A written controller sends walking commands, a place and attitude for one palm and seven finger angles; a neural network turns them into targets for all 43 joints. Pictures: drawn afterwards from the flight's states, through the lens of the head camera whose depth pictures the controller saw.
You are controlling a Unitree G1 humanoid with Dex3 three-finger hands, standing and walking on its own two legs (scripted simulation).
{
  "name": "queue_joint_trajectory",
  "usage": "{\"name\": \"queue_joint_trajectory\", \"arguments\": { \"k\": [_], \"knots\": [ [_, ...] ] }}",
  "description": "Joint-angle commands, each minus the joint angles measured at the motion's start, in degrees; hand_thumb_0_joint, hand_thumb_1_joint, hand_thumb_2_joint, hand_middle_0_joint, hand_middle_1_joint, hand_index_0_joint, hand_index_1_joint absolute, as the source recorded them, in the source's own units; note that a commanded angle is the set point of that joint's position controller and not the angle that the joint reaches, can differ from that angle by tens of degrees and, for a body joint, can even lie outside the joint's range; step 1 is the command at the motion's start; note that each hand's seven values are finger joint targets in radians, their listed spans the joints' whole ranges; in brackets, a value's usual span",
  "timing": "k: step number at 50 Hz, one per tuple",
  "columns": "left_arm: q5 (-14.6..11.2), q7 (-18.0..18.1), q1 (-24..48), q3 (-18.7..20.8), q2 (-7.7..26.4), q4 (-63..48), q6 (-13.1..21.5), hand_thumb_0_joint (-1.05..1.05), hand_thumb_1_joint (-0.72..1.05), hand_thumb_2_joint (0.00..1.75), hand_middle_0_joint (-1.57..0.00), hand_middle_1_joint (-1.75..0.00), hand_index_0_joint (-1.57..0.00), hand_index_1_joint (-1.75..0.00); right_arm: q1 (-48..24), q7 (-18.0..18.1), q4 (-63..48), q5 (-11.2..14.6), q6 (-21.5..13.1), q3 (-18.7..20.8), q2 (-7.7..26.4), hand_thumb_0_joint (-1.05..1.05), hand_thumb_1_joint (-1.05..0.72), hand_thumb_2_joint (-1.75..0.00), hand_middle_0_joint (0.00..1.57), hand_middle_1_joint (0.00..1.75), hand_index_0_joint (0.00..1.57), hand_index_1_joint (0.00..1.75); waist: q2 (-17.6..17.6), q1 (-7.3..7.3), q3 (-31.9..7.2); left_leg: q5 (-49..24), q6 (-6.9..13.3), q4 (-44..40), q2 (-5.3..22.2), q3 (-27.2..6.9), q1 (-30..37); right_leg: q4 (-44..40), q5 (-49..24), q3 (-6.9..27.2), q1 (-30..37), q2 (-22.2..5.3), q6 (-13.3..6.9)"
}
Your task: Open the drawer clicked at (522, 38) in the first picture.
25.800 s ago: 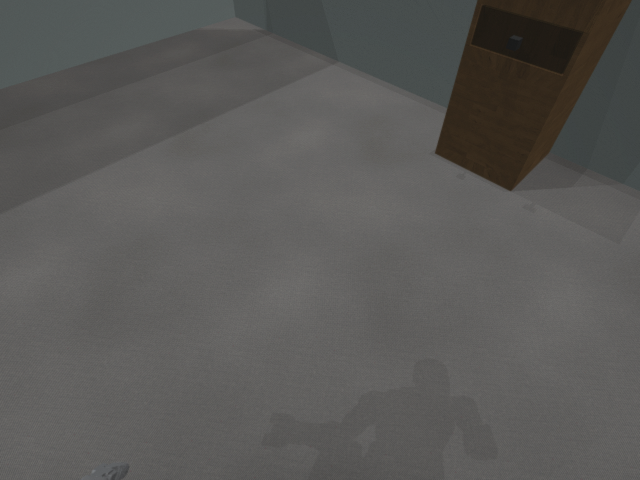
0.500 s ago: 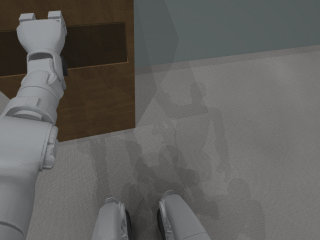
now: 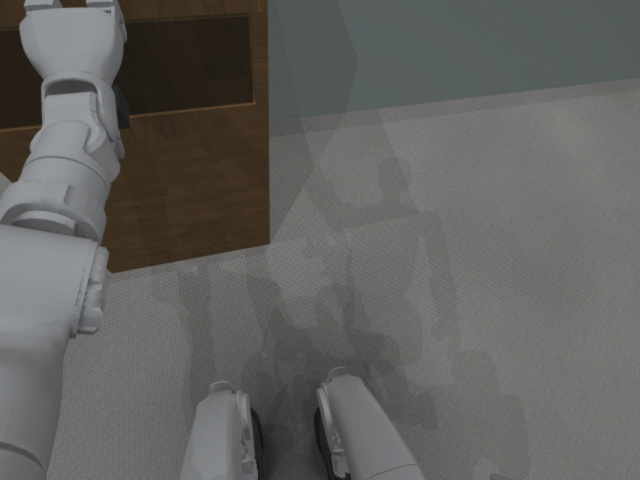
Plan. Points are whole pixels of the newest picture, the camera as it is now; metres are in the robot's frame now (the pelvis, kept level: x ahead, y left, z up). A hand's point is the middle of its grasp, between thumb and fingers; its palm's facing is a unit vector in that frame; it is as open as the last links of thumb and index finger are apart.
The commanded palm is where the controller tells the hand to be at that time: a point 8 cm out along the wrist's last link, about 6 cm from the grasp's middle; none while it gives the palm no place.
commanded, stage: lower the fingers behind the handle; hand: left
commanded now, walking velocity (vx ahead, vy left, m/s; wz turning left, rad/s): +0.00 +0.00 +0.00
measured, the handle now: (107, 97) +0.62 +0.19 +0.02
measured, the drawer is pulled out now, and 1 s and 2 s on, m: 0.00 0.00 0.00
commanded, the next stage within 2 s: lift the fingers back up to retry in 0.36 s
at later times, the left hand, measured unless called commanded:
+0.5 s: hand (97, 80) +0.59 +0.17 +0.08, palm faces +0.08 +0.03 -1.00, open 13.7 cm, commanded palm +0.59 +0.19 +0.06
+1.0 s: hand (93, 76) +0.59 +0.18 +0.09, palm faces +0.00 +0.01 -1.00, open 13.6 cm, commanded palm +0.59 +0.18 +0.12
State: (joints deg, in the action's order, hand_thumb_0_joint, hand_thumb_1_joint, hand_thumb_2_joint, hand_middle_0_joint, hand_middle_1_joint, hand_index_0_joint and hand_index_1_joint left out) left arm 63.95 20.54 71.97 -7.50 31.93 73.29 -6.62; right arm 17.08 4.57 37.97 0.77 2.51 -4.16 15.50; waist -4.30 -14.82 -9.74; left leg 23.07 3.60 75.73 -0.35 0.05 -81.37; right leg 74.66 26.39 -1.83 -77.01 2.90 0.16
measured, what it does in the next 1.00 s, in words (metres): stands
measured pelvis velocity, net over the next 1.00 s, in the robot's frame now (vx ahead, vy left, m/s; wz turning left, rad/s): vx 0.01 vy -0.01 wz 0.00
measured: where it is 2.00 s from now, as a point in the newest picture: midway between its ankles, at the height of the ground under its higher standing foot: (295, 469)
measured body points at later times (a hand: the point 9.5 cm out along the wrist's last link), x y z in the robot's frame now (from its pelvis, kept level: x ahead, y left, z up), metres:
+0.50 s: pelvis +0.00 +0.00 +0.00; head +0.15 +0.01 +0.42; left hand +0.58 +0.17 +0.14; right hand +0.02 -0.27 -0.12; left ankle +0.10 +0.08 -0.59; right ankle +0.07 -0.12 -0.59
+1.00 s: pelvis +0.01 -0.01 +0.03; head +0.17 +0.00 +0.46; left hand +0.58 +0.17 +0.14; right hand -0.01 -0.27 -0.09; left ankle +0.10 +0.08 -0.59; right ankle +0.07 -0.12 -0.59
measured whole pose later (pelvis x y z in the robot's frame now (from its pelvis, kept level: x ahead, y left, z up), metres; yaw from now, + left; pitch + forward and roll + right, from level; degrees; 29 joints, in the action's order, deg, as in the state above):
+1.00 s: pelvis +0.01 -0.01 +0.03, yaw +0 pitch +27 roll -3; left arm 62.4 19.0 67.5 -5.2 32.6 72.9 -3.3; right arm 21.6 4.1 38.5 1.2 2.2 -3.0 15.3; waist -5.3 -13.7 -8.0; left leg 21.7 2.8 68.2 0.1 -0.3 -73.7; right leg 66.7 24.5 -1.5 -69.6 3.6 -0.4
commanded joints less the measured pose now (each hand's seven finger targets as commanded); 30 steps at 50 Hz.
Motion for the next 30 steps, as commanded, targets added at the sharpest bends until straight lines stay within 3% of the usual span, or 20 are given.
{"name": "queue_joint_trajectory", "arguments": {
  "k": [1, 20, 24, 25, 30],
  "knots": [
    [-0.34, -3.78, 13.88, 1.75, 14.48, 0.69, -3.09, 0.00, -0.50, 0.30, -0.30, -1.20, -0.30, -1.20, 7.67, 1.28, -3.03, -0.12, -0.80, 3.89, 10.97, 0.00, -0.90, -0.90, 0.20, 0.30, 0.20, 0.30, 1.99, -1.48, -18.24, 13.12, 0.09, -11.48, -0.29, -3.62, 16.32, -14.09, 11.85, -0.29, 7.13, 0.24, -1.02],
    [-0.85, -4.50, 14.64, 0.77, 12.87, 0.08, -4.09, 0.00, -0.50, 0.30, -0.30, -1.20, -0.30, -1.20, 7.84, 1.56, -2.54, -0.11, 0.21, 3.85, 10.42, 0.00, -0.90, -0.90, 0.20, 0.30, 0.20, 0.30, 1.58, -2.04, -18.07, 12.01, 0.07, -11.46, -0.08, -3.78, 17.06, -13.74, 10.08, -0.33, 6.99, 0.30, -1.11],
    [-0.81, -4.92, 13.75, 0.97, 13.76, -0.04, -3.84, 0.00, -0.50, 0.30, -0.30, -1.20, -0.30, -1.20, 7.78, 1.51, -2.93, 0.15, 0.12, 3.65, 10.46, 0.00, -0.90, -0.90, 0.20, 0.30, 0.20, 0.30, 1.77, -1.42, -17.89, 12.36, -0.01, -11.32, -0.32, -3.21, 16.08, -14.32, 11.21, -0.08, 8.29, 0.36, -1.04],
    [-1.10, -5.03, 14.70, 0.93, 13.68, -0.34, -3.75, 0.00, -0.50, 0.30, -0.30, -1.20, -0.30, -1.20, 8.20, 1.52, -2.78, 0.17, 0.12, 3.82, 10.47, 0.00, -0.90, -0.90, 0.20, 0.30, 0.20, 0.30, 2.23, -1.90, -17.78, 12.53, 0.01, -11.70, -0.20, -3.55, 16.66, -14.50, 10.88, -0.09, 8.11, 0.36, -1.06],
    [-1.69, -5.38, 15.28, 2.23, 16.17, -0.02, -3.34, 0.00, -0.50, 0.30, -0.30, -1.20, -0.30, -1.20, 9.63, 1.64, -3.02, 0.38, 0.23, 3.56, 10.53, 0.00, -0.90, -0.90, 0.20, 0.30, 0.20, 0.30, 2.03, -1.66, -18.87, 12.35, -0.02, -12.21, -0.12, -3.06, 16.97, -15.81, 10.69, 0.50, 11.05, 0.41, -0.76]
  ]
}}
